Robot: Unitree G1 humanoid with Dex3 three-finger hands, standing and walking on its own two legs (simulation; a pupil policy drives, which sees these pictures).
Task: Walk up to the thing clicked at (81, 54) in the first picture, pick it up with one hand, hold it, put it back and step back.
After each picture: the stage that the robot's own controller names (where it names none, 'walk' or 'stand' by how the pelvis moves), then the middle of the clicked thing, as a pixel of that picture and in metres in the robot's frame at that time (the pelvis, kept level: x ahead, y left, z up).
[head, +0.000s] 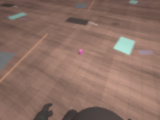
stand; (80, 52) +1.27 +0.24 -0.72
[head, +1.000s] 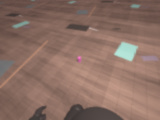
walk; (79, 59) +1.13 +0.32 -0.71
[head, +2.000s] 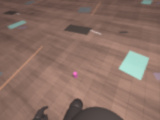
walk; (75, 75) +0.69 +0.32 -0.72
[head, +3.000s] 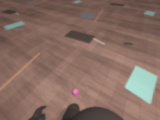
walk; (75, 92) +0.43 +0.20 -0.71
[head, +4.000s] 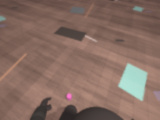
stand; (69, 97) +0.32 +0.21 -0.71
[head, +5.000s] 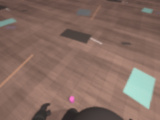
stand; (71, 99) +0.30 +0.19 -0.72
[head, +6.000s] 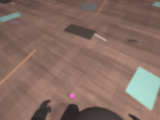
stand; (72, 96) +0.30 +0.21 -0.71
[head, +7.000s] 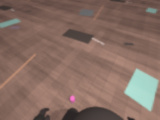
stand; (72, 99) +0.31 +0.20 -0.72
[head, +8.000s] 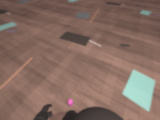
stand; (70, 102) +0.29 +0.21 -0.72
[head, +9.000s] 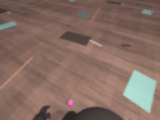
stand; (70, 103) +0.27 +0.21 -0.73
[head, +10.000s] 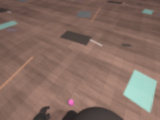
stand; (71, 102) +0.28 +0.20 -0.73
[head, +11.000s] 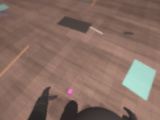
go down; (70, 92) +0.30 +0.20 -0.69
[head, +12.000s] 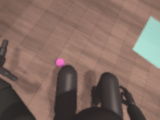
go down; (60, 63) +0.35 +0.26 -0.29
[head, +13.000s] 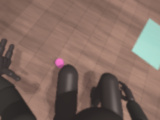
close in; (60, 63) +0.34 +0.27 -0.28
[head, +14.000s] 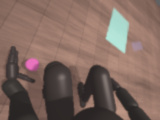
close in; (33, 65) +0.30 +0.30 -0.21
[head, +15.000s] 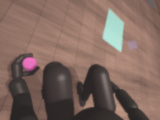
close; (30, 65) +0.31 +0.30 -0.20
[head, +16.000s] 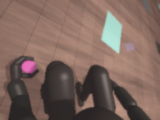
lift; (29, 68) +0.29 +0.30 -0.21
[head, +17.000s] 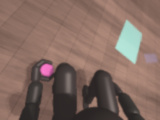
lift; (47, 71) +0.25 +0.27 -0.15
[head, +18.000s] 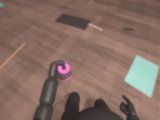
lift; (64, 72) +0.31 +0.18 +0.03
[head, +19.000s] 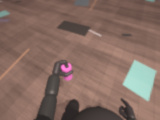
hold; (67, 72) +0.33 +0.17 +0.00
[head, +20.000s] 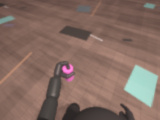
hold; (68, 73) +0.32 +0.17 +0.02
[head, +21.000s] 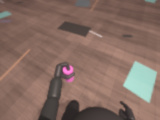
crouch; (68, 74) +0.32 +0.17 -0.01
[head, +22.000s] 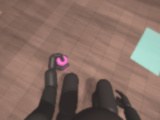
crouch; (63, 63) +0.36 +0.22 -0.10
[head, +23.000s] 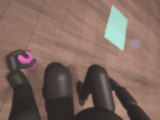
lower; (27, 60) +0.33 +0.32 -0.22
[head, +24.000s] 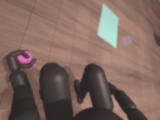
lower; (26, 60) +0.35 +0.30 -0.21
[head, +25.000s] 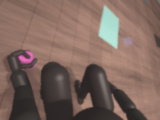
lower; (27, 60) +0.34 +0.31 -0.21
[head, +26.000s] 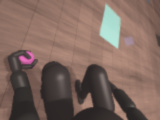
lower; (28, 61) +0.33 +0.31 -0.21
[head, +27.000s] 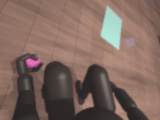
loosen; (33, 63) +0.32 +0.29 -0.21
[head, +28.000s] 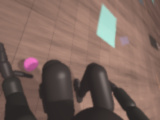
withdraw; (30, 65) +0.31 +0.28 -0.21
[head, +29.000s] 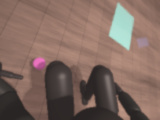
rise; (39, 64) +0.31 +0.28 -0.21
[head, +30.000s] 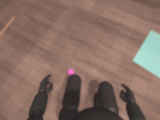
walk; (71, 72) +0.35 +0.22 -0.45
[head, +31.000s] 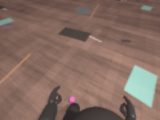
stand; (72, 100) +0.30 +0.18 -0.66
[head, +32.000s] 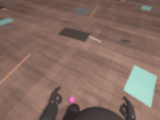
stand; (72, 100) +0.29 +0.18 -0.67
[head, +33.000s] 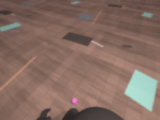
stand; (74, 101) +0.32 +0.17 -0.72
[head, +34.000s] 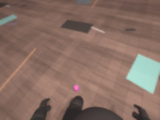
walk; (76, 88) +0.37 +0.21 -0.68
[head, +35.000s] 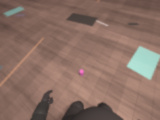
walk; (81, 72) +0.61 +0.15 -0.70
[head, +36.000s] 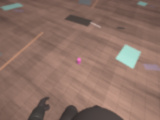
stand; (78, 61) +0.93 +0.17 -0.71
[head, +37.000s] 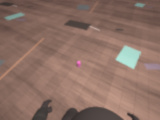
stand; (78, 64) +0.93 +0.21 -0.72
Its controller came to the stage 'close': yes
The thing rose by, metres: 0.71
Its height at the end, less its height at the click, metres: +0.00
